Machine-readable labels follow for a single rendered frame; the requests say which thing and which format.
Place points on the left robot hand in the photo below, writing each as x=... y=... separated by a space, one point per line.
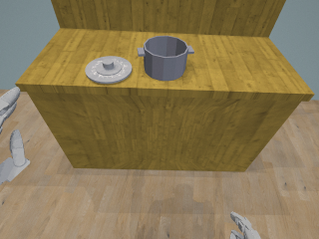
x=12 y=166

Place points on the knob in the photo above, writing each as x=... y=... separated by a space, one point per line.
x=108 y=63

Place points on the right robot hand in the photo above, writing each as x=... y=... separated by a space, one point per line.
x=244 y=226

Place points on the lid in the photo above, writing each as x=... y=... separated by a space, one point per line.
x=96 y=72

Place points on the pot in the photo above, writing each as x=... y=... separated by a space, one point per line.
x=165 y=57

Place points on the table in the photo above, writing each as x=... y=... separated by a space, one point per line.
x=236 y=92

